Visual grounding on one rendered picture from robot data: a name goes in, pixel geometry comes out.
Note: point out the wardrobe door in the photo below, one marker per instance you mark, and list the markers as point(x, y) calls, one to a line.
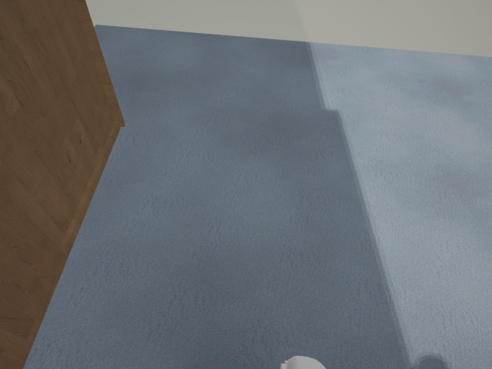
point(30, 263)
point(54, 114)

